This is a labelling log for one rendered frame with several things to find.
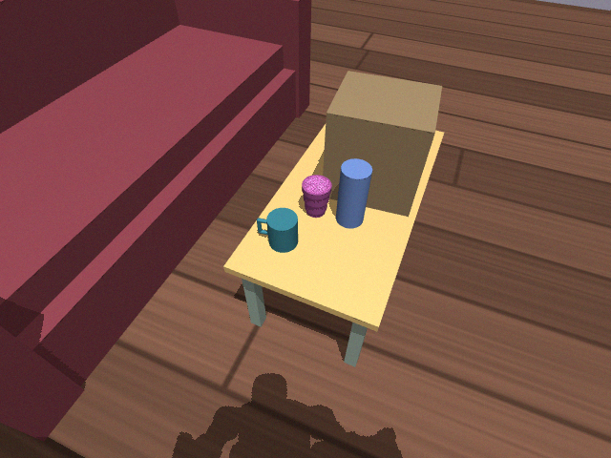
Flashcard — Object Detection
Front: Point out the sofa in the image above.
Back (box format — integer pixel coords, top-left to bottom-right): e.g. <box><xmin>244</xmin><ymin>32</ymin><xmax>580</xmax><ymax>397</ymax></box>
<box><xmin>0</xmin><ymin>0</ymin><xmax>311</xmax><ymax>442</ymax></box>

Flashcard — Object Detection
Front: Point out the coffee table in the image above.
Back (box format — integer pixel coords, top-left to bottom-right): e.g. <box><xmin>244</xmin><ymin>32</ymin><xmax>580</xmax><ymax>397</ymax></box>
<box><xmin>223</xmin><ymin>124</ymin><xmax>444</xmax><ymax>367</ymax></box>

